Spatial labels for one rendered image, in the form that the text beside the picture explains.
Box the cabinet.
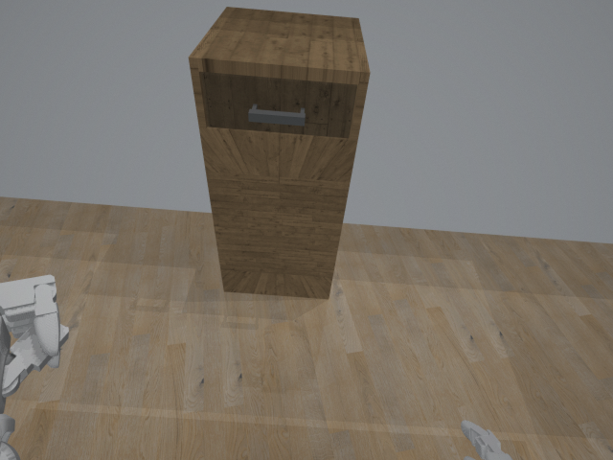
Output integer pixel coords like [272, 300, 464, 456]
[189, 7, 371, 299]

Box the right robot hand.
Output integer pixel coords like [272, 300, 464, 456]
[461, 420, 512, 460]

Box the left robot hand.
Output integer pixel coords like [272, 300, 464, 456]
[0, 275, 69, 414]

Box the robot left forearm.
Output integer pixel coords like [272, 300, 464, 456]
[0, 414, 20, 460]

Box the handle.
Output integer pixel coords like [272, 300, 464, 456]
[248, 104, 306, 126]

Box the drawer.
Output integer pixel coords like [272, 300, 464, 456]
[201, 72, 357, 138]

